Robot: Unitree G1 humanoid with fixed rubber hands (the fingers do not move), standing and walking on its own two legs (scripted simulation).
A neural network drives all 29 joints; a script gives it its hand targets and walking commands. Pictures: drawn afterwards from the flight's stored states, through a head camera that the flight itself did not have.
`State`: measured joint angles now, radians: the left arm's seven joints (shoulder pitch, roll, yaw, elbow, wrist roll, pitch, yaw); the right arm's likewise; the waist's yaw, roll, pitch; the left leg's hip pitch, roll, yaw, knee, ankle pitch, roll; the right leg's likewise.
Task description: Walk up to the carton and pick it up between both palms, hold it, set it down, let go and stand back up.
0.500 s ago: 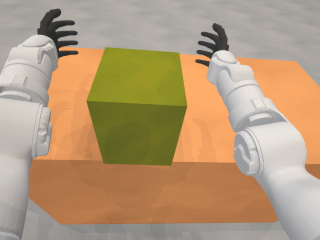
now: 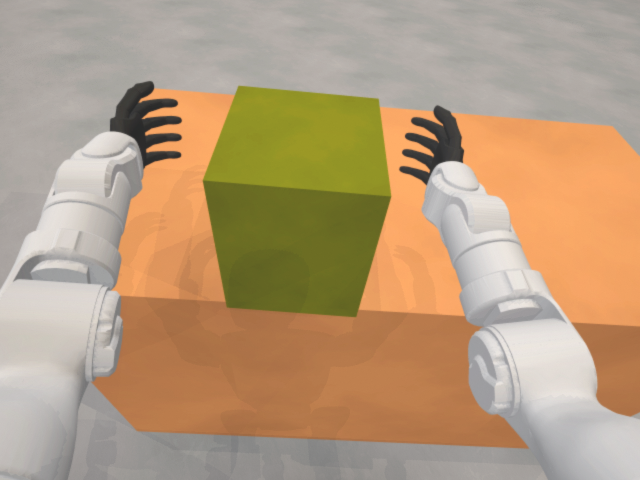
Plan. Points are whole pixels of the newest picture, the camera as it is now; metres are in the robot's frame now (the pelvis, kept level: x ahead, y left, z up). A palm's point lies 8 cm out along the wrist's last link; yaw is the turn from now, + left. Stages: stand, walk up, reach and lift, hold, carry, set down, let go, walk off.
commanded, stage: set down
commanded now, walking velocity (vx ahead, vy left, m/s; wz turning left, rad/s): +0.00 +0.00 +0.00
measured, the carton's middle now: (300, 206) +0.47 -0.02 +0.08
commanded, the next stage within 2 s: none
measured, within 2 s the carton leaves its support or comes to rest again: neither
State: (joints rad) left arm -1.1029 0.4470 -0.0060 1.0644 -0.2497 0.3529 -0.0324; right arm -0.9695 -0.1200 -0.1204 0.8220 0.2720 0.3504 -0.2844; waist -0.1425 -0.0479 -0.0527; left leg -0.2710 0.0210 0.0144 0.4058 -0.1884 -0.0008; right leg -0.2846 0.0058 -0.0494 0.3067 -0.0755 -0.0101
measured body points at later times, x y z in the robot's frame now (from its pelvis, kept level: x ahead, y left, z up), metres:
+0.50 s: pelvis +0.01 +0.01 +0.00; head +0.02 +0.03 +0.45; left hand +0.43 +0.20 +0.14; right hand +0.38 -0.20 +0.13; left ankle +0.01 +0.12 -0.75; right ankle +0.05 -0.11 -0.75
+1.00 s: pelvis +0.03 +0.01 +0.00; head +0.04 +0.03 +0.45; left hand +0.35 +0.22 +0.08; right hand +0.30 -0.20 +0.09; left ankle +0.01 +0.12 -0.75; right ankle +0.05 -0.11 -0.75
